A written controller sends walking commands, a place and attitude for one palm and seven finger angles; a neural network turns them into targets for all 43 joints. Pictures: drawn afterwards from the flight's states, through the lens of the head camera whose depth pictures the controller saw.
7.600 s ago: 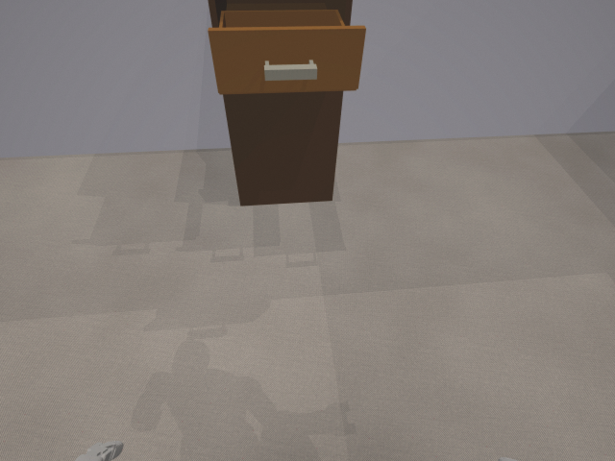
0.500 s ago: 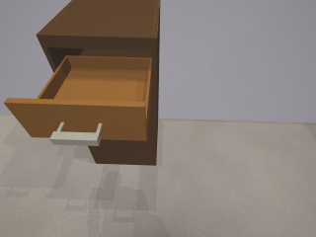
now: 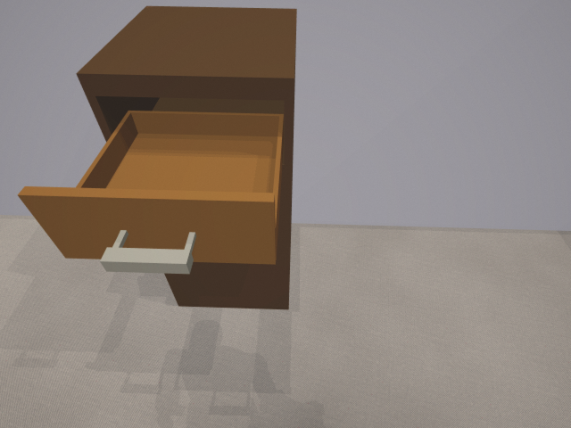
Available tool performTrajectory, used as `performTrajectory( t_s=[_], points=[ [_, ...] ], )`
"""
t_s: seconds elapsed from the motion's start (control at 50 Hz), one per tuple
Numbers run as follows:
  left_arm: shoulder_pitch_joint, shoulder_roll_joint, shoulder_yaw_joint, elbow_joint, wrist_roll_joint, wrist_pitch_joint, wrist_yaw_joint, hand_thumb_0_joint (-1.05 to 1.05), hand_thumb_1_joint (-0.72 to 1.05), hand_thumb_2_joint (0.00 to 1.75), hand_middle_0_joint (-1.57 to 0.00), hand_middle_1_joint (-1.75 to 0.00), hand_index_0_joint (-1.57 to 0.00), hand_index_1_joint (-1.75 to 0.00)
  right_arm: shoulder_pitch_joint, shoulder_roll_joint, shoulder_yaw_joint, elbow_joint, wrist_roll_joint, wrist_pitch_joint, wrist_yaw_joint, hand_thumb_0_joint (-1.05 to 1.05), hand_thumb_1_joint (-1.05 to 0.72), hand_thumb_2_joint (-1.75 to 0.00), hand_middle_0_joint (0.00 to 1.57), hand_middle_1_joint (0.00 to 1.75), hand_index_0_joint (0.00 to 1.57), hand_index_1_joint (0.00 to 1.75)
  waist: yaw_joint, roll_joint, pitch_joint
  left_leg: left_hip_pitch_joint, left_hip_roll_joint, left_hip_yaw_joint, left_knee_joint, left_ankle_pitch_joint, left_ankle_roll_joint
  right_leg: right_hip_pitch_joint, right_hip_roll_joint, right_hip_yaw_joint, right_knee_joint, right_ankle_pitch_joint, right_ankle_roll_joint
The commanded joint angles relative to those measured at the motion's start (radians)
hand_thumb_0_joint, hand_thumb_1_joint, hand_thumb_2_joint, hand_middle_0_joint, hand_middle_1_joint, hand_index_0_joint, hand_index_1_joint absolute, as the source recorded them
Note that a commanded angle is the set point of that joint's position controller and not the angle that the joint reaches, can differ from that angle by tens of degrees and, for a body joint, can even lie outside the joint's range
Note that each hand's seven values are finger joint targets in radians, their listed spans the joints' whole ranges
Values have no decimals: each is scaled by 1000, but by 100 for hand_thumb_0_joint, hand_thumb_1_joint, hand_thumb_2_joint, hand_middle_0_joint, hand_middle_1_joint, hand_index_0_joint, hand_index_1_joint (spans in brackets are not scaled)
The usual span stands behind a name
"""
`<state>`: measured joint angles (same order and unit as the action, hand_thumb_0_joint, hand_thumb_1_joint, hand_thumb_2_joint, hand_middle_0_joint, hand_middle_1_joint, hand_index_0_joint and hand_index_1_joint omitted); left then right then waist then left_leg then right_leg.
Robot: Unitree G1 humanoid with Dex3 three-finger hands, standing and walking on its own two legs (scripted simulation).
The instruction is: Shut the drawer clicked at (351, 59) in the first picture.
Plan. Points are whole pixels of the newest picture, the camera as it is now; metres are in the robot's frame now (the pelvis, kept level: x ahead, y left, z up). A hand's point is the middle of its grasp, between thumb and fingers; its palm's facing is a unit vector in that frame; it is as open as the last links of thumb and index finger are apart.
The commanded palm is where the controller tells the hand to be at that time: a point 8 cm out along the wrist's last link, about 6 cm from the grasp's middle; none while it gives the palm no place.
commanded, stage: look again from close up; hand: left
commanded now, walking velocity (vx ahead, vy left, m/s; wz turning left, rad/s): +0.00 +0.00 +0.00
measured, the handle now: (152, 248) +0.37 +0.24 +0.04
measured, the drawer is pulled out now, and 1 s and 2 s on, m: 0.30 0.30 0.30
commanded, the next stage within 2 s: shuffle to correct the standing spot in 0.04 s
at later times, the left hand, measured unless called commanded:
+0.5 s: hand out of the picture -0.04 +0.19 -0.18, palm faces +0.09 -0.98 -0.18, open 7.4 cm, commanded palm none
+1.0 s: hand (182, 396) +0.21 +0.19 -0.16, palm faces +0.07 -0.97 -0.23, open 7.3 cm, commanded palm none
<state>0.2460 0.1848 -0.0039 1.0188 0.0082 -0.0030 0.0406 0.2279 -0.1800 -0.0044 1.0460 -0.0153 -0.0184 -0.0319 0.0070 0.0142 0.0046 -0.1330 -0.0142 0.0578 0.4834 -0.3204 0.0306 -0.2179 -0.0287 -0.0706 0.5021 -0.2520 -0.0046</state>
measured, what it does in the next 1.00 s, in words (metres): steps on the spot: right foot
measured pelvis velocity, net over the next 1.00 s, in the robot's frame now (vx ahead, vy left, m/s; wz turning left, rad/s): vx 0.09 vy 0.02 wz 0.07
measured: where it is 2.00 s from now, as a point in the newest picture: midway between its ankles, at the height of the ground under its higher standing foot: outside the picture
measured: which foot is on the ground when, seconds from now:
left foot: down 0.00-0.90, up 0.92-1.00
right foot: down 0.00-0.54, up 0.56-0.88, down 0.90-1.00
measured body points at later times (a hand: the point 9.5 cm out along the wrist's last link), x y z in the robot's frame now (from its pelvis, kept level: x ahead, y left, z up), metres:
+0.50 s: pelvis +0.01 +0.02 -0.01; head +0.02 +0.02 +0.44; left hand -0.04 +0.24 -0.17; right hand -0.03 -0.22 -0.16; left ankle -0.03 +0.10 -0.74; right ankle +0.01 -0.11 -0.74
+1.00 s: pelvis +0.09 +0.02 -0.01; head +0.12 +0.00 +0.43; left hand +0.20 +0.25 -0.14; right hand +0.05 -0.20 -0.18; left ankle +0.00 +0.11 -0.69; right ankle +0.18 -0.09 -0.74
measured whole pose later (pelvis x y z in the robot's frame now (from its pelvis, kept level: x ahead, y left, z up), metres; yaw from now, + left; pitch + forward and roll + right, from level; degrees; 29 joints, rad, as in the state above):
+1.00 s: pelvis +0.09 +0.02 -0.01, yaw +4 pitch -2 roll +0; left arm 0.10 0.14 0.03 0.94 0.02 -0.03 0.05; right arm 0.35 -0.14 -0.05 1.11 0.00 0.02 -0.05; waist -0.04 0.05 0.11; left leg -0.27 -0.03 0.00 0.99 -0.58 0.00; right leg -0.36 -0.04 -0.12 0.60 -0.20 -0.04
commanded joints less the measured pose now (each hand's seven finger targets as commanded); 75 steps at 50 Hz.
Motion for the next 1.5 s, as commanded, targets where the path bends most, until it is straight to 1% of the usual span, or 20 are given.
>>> performTrajectory(
  t_s=[0.0,0.12,0.3,0.4,0.46,0.52,0.54,0.62,0.8,0.84,0.88,0.96,1.14,1.18,1.2,1.22,1.28,1.34,1.42,1.48],
  points=[
    [62,109,18,-30,3,-12,7,0,90,90,-20,-30,-20,-30,57,-115,-16,-23,-1,-9,-2,0,-90,-90,20,30,20,30,-4,-16,31,-62,121,-100,-101,320,4,52,-85,88,-63,234,-23],
    [65,105,18,-15,3,-12,5,0,90,90,-20,-30,-20,-30,57,-109,-14,-2,1,-8,0,0,-90,-90,20,30,20,30,-7,-3,34,-59,119,-101,-128,260,4,54,-88,93,-90,192,-20],
    [124,98,36,-3,19,-2,-10,0,90,90,-20,-30,-20,-30,124,-101,-18,19,-8,21,12,0,-90,-90,20,30,20,30,-3,-26,166,-195,82,-103,-136,-249,28,-61,-92,148,-158,-333,-48],
    [202,132,63,19,9,-11,-5,0,90,90,-20,-30,-20,-30,160,-53,-13,13,-4,11,13,0,-90,-90,20,30,20,30,10,-165,111,-253,27,3,102,-104,6,30,-233,320,-261,-392,-133],
    [160,118,69,6,11,-11,-5,0,90,90,-20,-30,-20,-30,219,-36,-13,26,-1,1,12,0,-90,-90,20,30,20,30,-27,-102,101,-125,41,4,30,-70,7,-64,-219,260,-200,-302,-137],
    [80,4,42,-28,15,-10,-14,0,90,90,-20,-30,-20,-30,400,-119,-29,90,-8,-20,-1,0,-90,-90,20,30,20,30,-90,304,110,140,276,-333,-215,209,96,-341,19,-72,289,-178,-26],
    [21,12,35,-49,22,-17,-9,0,90,90,-20,-30,-20,-30,442,-114,-24,108,-12,-22,-13,0,-90,-90,20,30,20,30,-107,286,153,219,324,-405,-223,485,134,-473,21,-31,434,-297,-23],
    [-21,3,47,-52,10,-29,-29,0,90,90,-20,-30,-20,-30,381,-92,-5,77,-12,-45,-22,0,-90,-90,20,30,20,30,-67,54,127,214,315,-276,-176,787,188,-477,-52,5,552,-220,-18],
    [7,6,42,-64,2,-14,-14,0,90,90,-20,-30,-20,-30,278,-93,-13,69,0,-37,-33,0,-90,-90,20,30,20,30,15,93,46,77,206,-94,-70,1052,55,-85,11,-43,106,109,-14],
    [134,85,62,-33,8,-28,-2,0,90,90,-20,-30,-20,-30,257,-110,-35,53,15,-28,-26,0,-90,-90,20,30,20,30,67,26,-38,7,164,-93,93,833,13,148,-33,7,-25,420,-36],
    [211,172,82,-15,8,-39,16,0,90,90,-20,-30,-20,-30,322,-38,-48,36,23,-8,-20,0,-90,-90,20,30,20,30,56,-165,-175,-227,-32,-27,496,-226,-44,373,-412,351,20,1232,-262],
    [7,122,75,-71,11,-17,32,0,90,90,-20,-30,-20,-30,205,6,-58,8,6,54,-11,0,-90,-90,20,30,20,30,-10,-145,23,-249,52,-107,670,-279,-45,-36,-373,264,-116,752,-267],
    [-106,160,97,-155,27,30,3,0,90,90,-20,-30,-20,-30,230,-12,-65,-44,2,43,18,0,-90,-90,20,30,20,30,-64,-174,-49,-13,22,36,199,-14,-53,-250,-203,166,-157,-131,-113],
    [-77,109,82,-159,19,44,-5,0,90,90,-20,-30,-20,-30,270,-66,-70,-41,-1,30,16,0,-90,-90,20,30,20,30,-85,-1,-30,82,77,-80,-50,-88,-38,-375,-106,113,-2,-337,-41],
    [-70,39,70,-171,6,50,-8,0,90,90,-20,-30,-20,-30,227,-151,-84,-67,-19,23,13,0,-90,-90,20,30,20,30,-86,309,59,-89,284,-387,-280,-381,33,-427,20,17,243,-331,20],
    [-95,52,73,-173,4,51,-10,0,90,90,-20,-30,-20,-30,106,-198,-82,-115,-27,26,8,0,-90,-90,20,30,20,30,-65,324,152,-374,394,-521,-439,-522,112,-319,15,83,376,-238,25],
    [71,60,86,-92,21,46,-34,0,90,90,-20,-30,-20,-30,-74,-142,-56,-147,-23,10,1,0,-90,-90,20,30,20,30,47,179,87,-392,294,-334,-371,-304,98,-189,11,94,564,-98,24],
    [109,44,69,-64,20,30,-42,0,90,90,-20,-30,-20,-30,-4,-154,-62,-114,-19,6,-1,0,-90,-90,20,30,20,30,7,114,33,-146,250,-226,-303,-160,94,-244,10,40,451,-111,31],
    [13,26,47,-89,16,14,-41,0,90,90,-20,-30,-20,-30,153,-150,-67,-40,-22,10,-8,0,-90,-90,20,30,20,30,-82,122,35,53,293,-281,-262,42,120,-246,4,20,182,-224,24],
    [104,17,42,-43,7,11,-33,0,90,90,-20,-30,-20,-30,148,-153,-64,-15,-12,10,-11,0,-90,-90,20,30,20,30,-42,122,-5,22,273,-238,-175,288,97,-66,16,19,-47,-84,13]
  ],
)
